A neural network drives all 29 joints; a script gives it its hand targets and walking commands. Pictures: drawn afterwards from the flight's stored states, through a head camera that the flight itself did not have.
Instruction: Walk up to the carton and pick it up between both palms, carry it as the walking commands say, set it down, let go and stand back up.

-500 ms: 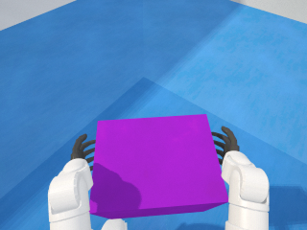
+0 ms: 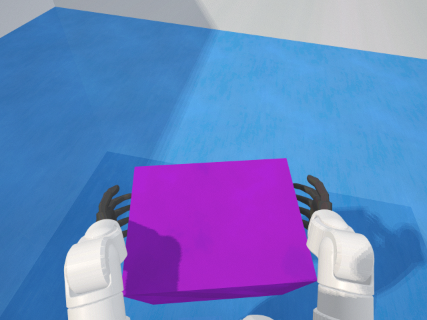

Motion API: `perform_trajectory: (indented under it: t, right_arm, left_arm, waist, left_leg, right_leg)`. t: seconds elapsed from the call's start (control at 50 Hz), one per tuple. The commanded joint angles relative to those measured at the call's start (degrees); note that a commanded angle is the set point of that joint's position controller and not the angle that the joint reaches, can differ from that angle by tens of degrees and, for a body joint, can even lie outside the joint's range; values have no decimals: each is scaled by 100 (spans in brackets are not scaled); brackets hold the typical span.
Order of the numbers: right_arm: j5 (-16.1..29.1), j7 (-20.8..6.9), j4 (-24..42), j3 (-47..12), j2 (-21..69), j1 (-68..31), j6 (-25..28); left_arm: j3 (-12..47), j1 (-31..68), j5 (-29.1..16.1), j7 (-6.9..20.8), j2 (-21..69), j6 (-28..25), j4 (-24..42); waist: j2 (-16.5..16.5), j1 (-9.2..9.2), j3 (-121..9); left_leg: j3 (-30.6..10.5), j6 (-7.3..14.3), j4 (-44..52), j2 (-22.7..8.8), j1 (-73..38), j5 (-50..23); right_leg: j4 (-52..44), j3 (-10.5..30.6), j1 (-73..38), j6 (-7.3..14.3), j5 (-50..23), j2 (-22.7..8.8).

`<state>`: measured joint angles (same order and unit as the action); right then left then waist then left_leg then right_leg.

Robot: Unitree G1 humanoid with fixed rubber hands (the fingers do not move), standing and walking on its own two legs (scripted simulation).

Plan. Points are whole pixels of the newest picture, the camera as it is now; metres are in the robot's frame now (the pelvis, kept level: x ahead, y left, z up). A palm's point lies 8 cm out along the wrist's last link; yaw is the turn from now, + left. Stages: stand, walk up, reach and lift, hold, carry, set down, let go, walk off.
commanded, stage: carry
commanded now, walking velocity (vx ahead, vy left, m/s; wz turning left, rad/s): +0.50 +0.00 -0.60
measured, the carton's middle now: (215, 236) +0.28 +0.00 -0.02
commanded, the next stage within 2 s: none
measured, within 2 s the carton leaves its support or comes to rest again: neither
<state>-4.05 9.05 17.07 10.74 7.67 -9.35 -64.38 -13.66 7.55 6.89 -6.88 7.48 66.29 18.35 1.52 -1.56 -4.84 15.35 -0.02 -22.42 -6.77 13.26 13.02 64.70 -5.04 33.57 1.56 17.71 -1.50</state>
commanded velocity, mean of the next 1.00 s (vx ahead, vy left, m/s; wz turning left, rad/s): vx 0.06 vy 0.00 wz -0.07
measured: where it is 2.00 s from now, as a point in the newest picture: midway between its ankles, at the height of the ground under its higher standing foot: (206, 280)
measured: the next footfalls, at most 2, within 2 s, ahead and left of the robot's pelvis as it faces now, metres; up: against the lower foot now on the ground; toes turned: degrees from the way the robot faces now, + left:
right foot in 0.28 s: +0.40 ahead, -0.11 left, +0.00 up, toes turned -14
left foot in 0.66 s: +0.53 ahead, +0.07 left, +0.00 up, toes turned -1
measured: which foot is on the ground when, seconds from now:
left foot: down 0.00-0.30, up 0.32-0.64, down 0.66-1.00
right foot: up 0.00-0.26, down 0.28-1.00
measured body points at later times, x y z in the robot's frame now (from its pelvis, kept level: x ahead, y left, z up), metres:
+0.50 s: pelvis +0.32 -0.04 -0.01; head +0.38 -0.05 +0.44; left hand +0.62 +0.11 +0.03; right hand +0.59 -0.25 +0.04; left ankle +0.33 +0.09 -0.70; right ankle +0.37 -0.10 -0.75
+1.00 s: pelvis +0.47 -0.01 -0.01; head +0.45 +0.00 +0.44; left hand +0.77 +0.12 +0.06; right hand +0.72 -0.24 +0.08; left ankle +0.49 +0.07 -0.75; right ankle +0.36 -0.10 -0.75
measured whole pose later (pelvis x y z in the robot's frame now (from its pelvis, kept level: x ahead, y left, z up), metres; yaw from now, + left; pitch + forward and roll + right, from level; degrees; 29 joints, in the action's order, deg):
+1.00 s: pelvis +0.47 -0.01 -0.01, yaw -11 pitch +5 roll +1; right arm -5.7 7.5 12.8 10.9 6.2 -12.7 -65.3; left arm -13.6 8.9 8.2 -7.3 7.5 66.9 15.9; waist 1.8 -0.7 -9.6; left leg 10.6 3.0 -29.8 -0.9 20.2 15.0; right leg 28.5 -2.5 11.6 0.2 22.2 -0.9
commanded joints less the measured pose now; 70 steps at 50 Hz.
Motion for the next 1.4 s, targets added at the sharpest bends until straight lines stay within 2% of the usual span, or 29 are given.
perform_trajectory:
  t: [0.0,0.08,0.12,0.14,0.18,0.22,0.24,0.26,0.28,0.3,0.32,0.36,0.38,0.4,0.46,0.54,0.58,0.62,0.64,0.66,0.68,0.7,0.72,0.76,0.8,0.84,0.92,1.06,1.38]
  right_arm:
    - [2293,-2284,27,-4072,4912,-2403,-233]
    - [2244,-2342,71,-4018,4715,-2315,-279]
    - [2234,-2363,140,-4006,4635,-2309,-303]
    - [2227,-2364,159,-4016,4609,-2319,-326]
    - [2233,-2371,309,-4026,4552,-2395,-368]
    - [2203,-2389,299,-3957,4510,-2166,-423]
    - [2159,-2400,260,-3931,4474,-2110,-449]
    - [2142,-2401,192,-3902,4440,-2223,-449]
    - [2084,-2385,296,-3915,4467,-2273,-438]
    - [1950,-2342,-34,-3938,4464,-2138,-471]
    - [1954,-2335,-146,-3959,4611,-2070,-418]
    - [2240,-2327,53,-4253,4999,-2550,-253]
    - [2320,-2320,148,-4224,5059,-2729,-182]
    - [2306,-2293,192,-4199,5072,-2732,-116]
    - [2250,-2188,487,-4279,5056,-2519,7]
    - [2162,-2103,623,-4397,4833,-2240,-58]
    - [2136,-2111,550,-4409,4744,-2191,-134]
    - [2113,-2145,374,-4402,4716,-2141,-232]
    - [2109,-2160,308,-4398,4686,-2162,-278]
    - [2092,-2175,212,-4337,4605,-2159,-320]
    - [2055,-2207,3,-4203,4533,-1992,-340]
    - [2070,-2233,-95,-4153,4565,-2066,-357]
    - [2071,-2244,-167,-4122,4587,-2197,-370]
    - [2045,-2254,-275,-4063,4634,-2373,-390]
    - [2025,-2254,-426,-4035,4692,-2434,-416]
    - [2044,-2258,-496,-4023,4761,-2470,-417]
    - [2077,-2247,-512,-4027,4854,-2551,-384]
    - [2110,-2227,-387,-4091,4903,-2627,-309]
    - [1885,-2239,-611,-3919,4730,-2637,-45]
  left_arm:
    - [4703,3303,-2540,1952,4752,54,397]
    - [4715,3005,-2441,1895,4683,98,310]
    - [4779,2987,-2442,1884,4652,115,343]
    - [4803,2995,-2444,1882,4650,132,325]
    - [4872,2975,-2480,1857,4651,149,382]
    - [4920,3186,-2496,1843,4636,153,526]
    - [4891,3137,-2481,1846,4623,163,517]
    - [4848,3189,-2519,1860,4554,169,622]
    - [4813,3201,-2524,1878,4490,179,716]
    - [4603,2806,-2384,1953,4571,209,145]
    - [4612,2617,-2484,2009,4789,173,23]
    - [4636,3062,-2577,2064,5000,33,364]
    - [4668,3193,-2604,2038,5086,-39,489]
    - [4700,3230,-2653,2049,5115,-89,550]
    - [4810,3055,-2667,2058,5062,-190,741]
    - [4796,2619,-2537,2066,4798,-153,779]
    - [4776,2532,-2492,2074,4699,-93,724]
    - [4748,2593,-2463,2075,4621,-22,635]
    - [4710,2576,-2432,2069,4553,19,564]
    - [4684,2572,-2417,2059,4506,61,496]
    - [4726,2604,-2436,2071,4499,113,516]
    - [4746,2790,-2430,2084,4497,144,496]
    - [4736,2928,-2413,2094,4483,159,429]
    - [4740,3093,-2413,2095,4553,179,254]
    - [4682,3183,-2411,2095,4589,193,63]
    - [4652,3229,-2429,2092,4614,188,13]
    - [4640,3306,-2473,2097,4671,164,1]
    - [4641,3348,-2496,2093,4726,81,62]
    - [4479,3385,-2287,2073,4573,-205,-222]
  waist:
    - [-1068,26,-727]
    - [-1087,23,-371]
    - [-1116,1,-229]
    - [-1119,-11,-126]
    - [-1264,42,-272]
    - [-1560,20,-861]
    - [-1522,161,-1296]
    - [-1424,367,-1722]
    - [-80,322,-1724]
    - [794,291,-2463]
    - [280,217,-2669]
    - [-198,218,-2053]
    - [-236,221,-1892]
    - [-153,192,-1874]
    - [98,154,-1909]
    - [472,177,-1810]
    - [443,170,-1723]
    - [341,91,-1580]
    - [239,72,-1546]
    - [23,89,-1714]
    - [-457,99,-1908]
    - [-689,92,-1902]
    - [-742,105,-1848]
    - [-634,113,-1684]
    - [-494,92,-1606]
    - [-368,90,-1637]
    - [-273,102,-1775]
    - [-188,112,-1858]
    - [-139,114,-1478]
  left_leg:
    - [-1241,289,1483,-1669,-1657,450]
    - [-258,98,1267,-1295,-2044,-1326]
    - [76,-6,1090,-1205,-2230,-2194]
    - [214,-61,961,-1129,-2295,-3059]
    - [559,-254,375,-944,-2224,-5370]
    - [606,-491,-877,-907,-2167,-6388]
    - [726,-669,-1988,-776,-1798,-6017]
    - [563,-818,-3116,-566,-891,-4581]
    - [146,-788,-4299,4,847,61]
    - [-788,-724,-5574,381,2449,1989]
    - [-1311,-508,-5929,138,2337,1959]
    - [-1598,-327,-5200,-104,1989,1326]
    - [-1639,-312,-4733,-129,1753,1100]
    - [-1625,-308,-4246,-130,1479,994]
    - [-1385,-294,-2661,54,1069,701]
    - [-998,-291,-1472,317,655,-243]
    - [-857,-279,-999,358,421,-641]
    - [-654,-286,-57,354,-127,-1548]
    - [-701,-306,332,201,-418,-2070]
    - [-1077,-219,71,-299,-917,-3332]
    - [-1626,135,-344,-819,-1378,-4293]
    - [-1769,300,-329,-941,-1330,-4342]
    - [-1741,308,-283,-928,-1112,-4141]
    - [-1494,156,-330,-681,-624,-3227]
    - [-1336,41,-417,-481,-416,-2816]
    - [-1293,67,-508,-470,-450,-2982]
    - [-1288,155,-704,-476,-558,-3420]
    - [-1290,276,-833,-390,-547,-3258]
    - [-1381,333,-491,-328,-296,-1934]
  right_leg:
    - [-724,170,938,-80,-627,-402]
    - [-1819,-258,835,-62,-1366,-183]
    - [-2275,-473,716,-27,-1516,-52]
    - [-2587,-604,627,-3,-1569,68]
    - [-3360,-1106,-220,38,-1733,603]
    - [-3875,-1384,-1295,76,-1913,1109]
    - [-4331,-1388,-2351,138,-2393,1200]
    - [-4429,-822,-3645,374,-3125,739]
    - [-3795,514,-4927,644,-6180,-315]
    - [-3722,2172,-6382,1522,-7766,-1738]
    - [-3837,2061,-5880,1721,-7335,-1939]
    - [-4354,1668,-4341,1476,-5473,-1734]
    - [-4545,1391,-3811,1334,-4721,-1620]
    - [-4678,1148,-3518,1210,-4431,-1507]
    - [-4756,684,-3284,1080,-4568,-1343]
    - [-4497,245,-3164,757,-4904,-1099]
    - [-4269,227,-3054,591,-4586,-960]
    - [-3872,158,-2755,322,-4029,-750]
    - [-3637,220,-2610,160,-3623,-619]
    - [-3461,346,-2285,-10,-2813,-501]
    - [-3457,446,-1822,-203,-1825,-376]
    - [-3518,538,-1792,-243,-1101,-342]
    - [-3614,561,-1921,-240,-925,-346]
    - [-3836,640,-2227,-179,-1169,-494]
    - [-3844,690,-2367,-120,-1785,-625]
    - [-3763,679,-2370,-118,-2177,-683]
    - [-3635,639,-2371,-136,-2388,-683]
    - [-3548,640,-2372,-75,-2504,-703]
    - [-3818,707,-2152,25,-1404,-678]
